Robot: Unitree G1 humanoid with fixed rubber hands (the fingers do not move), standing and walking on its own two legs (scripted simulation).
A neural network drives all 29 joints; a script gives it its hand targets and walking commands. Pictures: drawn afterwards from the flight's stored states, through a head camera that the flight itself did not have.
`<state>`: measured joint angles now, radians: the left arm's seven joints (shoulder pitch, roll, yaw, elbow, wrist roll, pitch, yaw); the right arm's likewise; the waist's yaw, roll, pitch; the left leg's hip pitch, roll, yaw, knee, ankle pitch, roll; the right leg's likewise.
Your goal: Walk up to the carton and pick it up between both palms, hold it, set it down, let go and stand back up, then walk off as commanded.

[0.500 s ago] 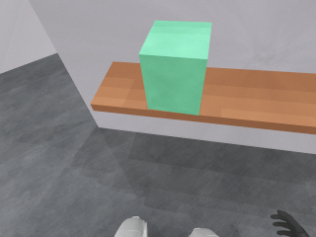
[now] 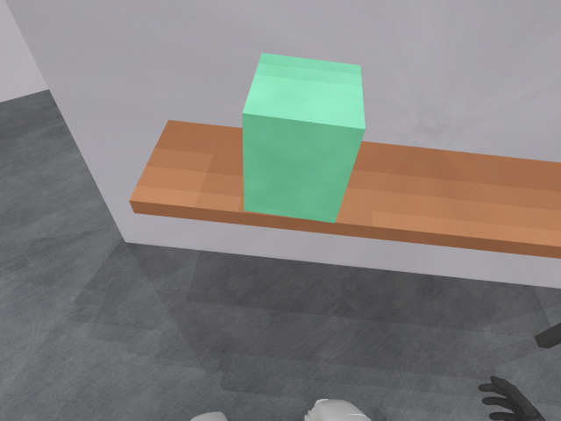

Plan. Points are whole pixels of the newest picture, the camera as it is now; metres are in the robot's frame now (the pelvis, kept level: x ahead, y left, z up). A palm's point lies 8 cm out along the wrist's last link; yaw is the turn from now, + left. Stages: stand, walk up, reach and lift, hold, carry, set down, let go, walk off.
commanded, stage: walk up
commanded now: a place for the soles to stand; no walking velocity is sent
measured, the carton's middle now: (299, 141) +0.62 -0.03 +0.02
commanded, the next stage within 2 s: none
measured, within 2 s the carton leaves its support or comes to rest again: neither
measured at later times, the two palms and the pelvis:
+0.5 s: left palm out of the picture +0.12 +0.31 -0.11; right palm out of the picture +0.08 -0.33 -0.07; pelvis +0.02 +0.00 +0.00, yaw -4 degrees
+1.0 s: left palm (98, 390) +0.18 +0.28 -0.11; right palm out of the picture +0.09 -0.35 -0.08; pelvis +0.05 -0.02 -0.01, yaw -7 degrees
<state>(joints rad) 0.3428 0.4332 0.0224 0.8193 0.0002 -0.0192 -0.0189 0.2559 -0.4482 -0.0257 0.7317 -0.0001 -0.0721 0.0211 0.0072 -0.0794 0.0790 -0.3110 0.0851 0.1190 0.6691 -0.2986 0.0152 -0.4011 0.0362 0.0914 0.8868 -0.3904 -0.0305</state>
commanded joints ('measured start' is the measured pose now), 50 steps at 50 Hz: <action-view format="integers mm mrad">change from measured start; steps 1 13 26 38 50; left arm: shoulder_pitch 169 -68 -78 -178 -10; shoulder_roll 183 228 176 205 245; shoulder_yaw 87 69 59 48 82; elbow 40 -64 -16 -41 16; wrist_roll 30 30 18 16 25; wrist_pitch -53 -21 -28 -31 -62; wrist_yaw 12 16 -6 22 29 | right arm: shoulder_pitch -63 54 4 111 -32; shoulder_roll -206 -167 -269 -155 -164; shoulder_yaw -86 -71 -94 -74 -59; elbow -75 12 24 44 -11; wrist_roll -26 -6 -36 -8 -2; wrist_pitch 28 27 3 -4 15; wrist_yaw -1 -37 -19 -36 -24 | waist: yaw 63 10 -21 -61 28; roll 157 -149 308 -61 59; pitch -105 -83 11 -110 -129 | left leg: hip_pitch -82 -74 41 115 -71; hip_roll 183 -49 187 -50 36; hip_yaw -109 -93 -261 -84 -79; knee -1 106 -282 -141 188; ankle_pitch -66 -199 -110 13 271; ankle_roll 149 18 155 44 39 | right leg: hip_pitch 257 82 -29 47 267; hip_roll -10 -178 -9 -144 -117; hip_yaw -98 336 -102 194 158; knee -405 -475 -183 -292 -375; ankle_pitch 83 182 -68 457 440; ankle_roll -5 -183 4 -131 -78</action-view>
